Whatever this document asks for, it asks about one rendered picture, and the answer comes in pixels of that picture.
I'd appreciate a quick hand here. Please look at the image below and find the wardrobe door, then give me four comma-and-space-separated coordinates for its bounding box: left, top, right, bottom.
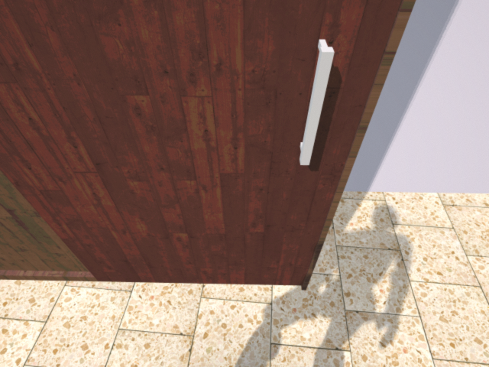
0, 171, 89, 271
0, 0, 401, 285

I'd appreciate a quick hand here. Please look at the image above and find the handle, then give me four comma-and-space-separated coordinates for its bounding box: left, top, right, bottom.
300, 39, 334, 165

